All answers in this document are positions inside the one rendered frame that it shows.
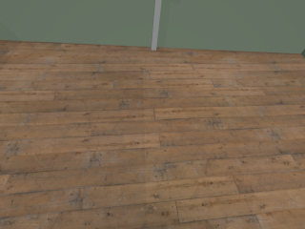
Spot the panel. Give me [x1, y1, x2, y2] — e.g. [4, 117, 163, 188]
[151, 0, 162, 51]

